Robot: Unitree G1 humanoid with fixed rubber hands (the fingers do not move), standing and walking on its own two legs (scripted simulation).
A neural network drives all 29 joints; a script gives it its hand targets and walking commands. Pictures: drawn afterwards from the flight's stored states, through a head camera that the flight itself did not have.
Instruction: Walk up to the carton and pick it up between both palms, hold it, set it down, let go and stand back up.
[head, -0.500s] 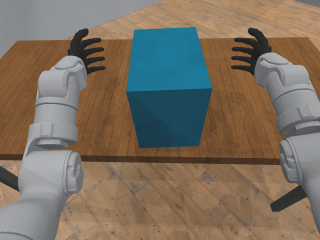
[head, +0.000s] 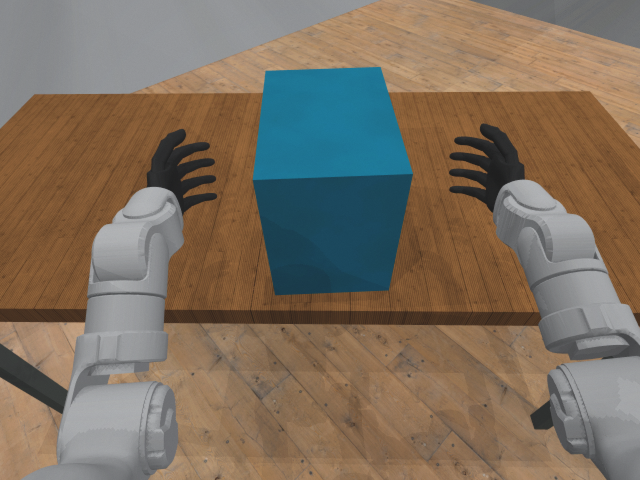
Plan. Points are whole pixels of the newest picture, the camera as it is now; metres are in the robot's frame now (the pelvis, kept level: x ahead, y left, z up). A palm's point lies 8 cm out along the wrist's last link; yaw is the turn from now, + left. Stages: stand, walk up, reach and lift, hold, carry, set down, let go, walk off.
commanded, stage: set down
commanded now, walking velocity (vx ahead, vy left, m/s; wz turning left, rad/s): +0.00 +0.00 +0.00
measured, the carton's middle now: (327, 181) +0.53 +0.03 +0.07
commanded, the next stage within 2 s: let go in 1.20 s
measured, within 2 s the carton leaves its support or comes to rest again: neither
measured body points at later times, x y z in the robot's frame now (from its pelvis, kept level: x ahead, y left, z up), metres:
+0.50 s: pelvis +0.00 +0.01 +0.00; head +0.01 +0.01 +0.45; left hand +0.32 +0.21 +0.12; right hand +0.35 -0.19 +0.10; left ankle +0.01 +0.13 -0.75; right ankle +0.00 -0.10 -0.75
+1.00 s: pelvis +0.02 +0.01 +0.00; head +0.02 +0.01 +0.45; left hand +0.27 +0.21 +0.06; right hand +0.27 -0.20 +0.04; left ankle +0.01 +0.13 -0.75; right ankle +0.00 -0.10 -0.75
